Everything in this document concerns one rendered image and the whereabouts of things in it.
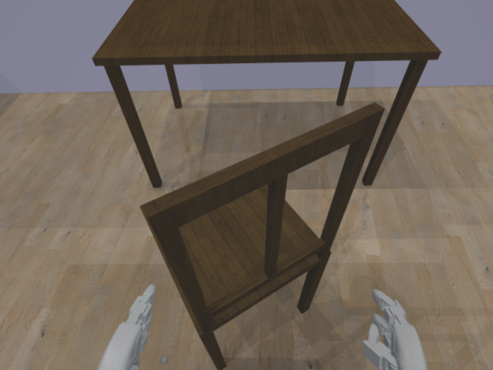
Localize left robot hand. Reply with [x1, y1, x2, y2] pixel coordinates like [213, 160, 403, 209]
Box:
[97, 284, 156, 370]

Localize right robot hand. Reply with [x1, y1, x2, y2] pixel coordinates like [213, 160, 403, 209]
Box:
[364, 289, 427, 370]

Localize chair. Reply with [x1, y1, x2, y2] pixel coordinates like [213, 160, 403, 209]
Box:
[140, 103, 384, 370]

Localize table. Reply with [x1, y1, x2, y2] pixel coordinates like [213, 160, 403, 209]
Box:
[92, 0, 441, 188]

